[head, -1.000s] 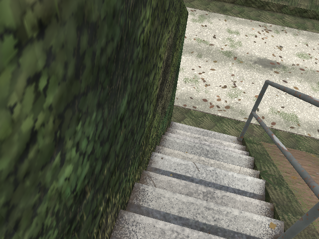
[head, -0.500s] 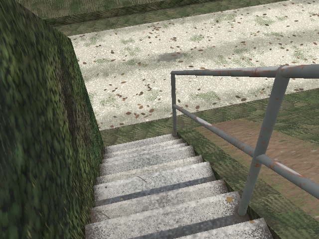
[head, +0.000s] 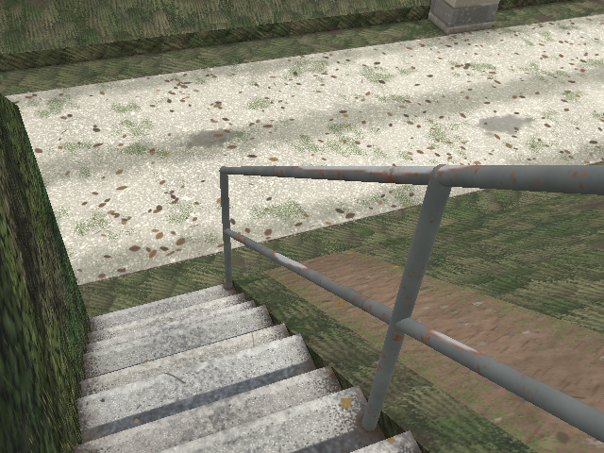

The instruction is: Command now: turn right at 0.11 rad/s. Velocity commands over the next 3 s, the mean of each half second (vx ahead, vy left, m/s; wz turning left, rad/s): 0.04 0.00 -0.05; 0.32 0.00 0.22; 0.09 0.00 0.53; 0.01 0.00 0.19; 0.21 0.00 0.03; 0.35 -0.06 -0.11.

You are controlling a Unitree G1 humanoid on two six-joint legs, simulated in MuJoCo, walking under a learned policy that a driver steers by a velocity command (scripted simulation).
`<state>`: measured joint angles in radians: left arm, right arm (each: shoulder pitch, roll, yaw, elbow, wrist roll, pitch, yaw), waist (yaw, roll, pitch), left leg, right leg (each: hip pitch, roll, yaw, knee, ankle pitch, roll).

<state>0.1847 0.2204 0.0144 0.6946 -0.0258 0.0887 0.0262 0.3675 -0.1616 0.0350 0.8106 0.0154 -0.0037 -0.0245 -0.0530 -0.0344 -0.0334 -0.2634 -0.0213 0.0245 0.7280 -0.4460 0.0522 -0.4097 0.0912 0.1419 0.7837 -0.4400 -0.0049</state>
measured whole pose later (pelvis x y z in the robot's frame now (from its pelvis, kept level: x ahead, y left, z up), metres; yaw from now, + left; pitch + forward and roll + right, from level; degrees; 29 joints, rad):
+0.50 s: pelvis +0.01 -0.03 +0.02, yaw +0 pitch -2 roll +0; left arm 0.27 0.18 0.00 0.95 0.02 0.05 0.01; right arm 0.36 -0.20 -0.02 0.97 0.01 0.00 -0.01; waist 0.00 0.00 -0.02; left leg -0.12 -0.01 0.02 0.49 -0.34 0.04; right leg -0.22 0.00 0.10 0.53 -0.30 0.00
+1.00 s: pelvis +0.17 +0.01 -0.11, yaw +9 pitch -2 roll -4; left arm 0.44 0.23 0.04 1.07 0.03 -0.09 0.05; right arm 0.21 -0.26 -0.06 0.87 -0.03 -0.03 0.01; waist 0.00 0.01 -0.02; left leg -0.40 0.00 -0.04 0.68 0.46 0.06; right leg -0.22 -0.06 -0.05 1.28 -0.82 0.03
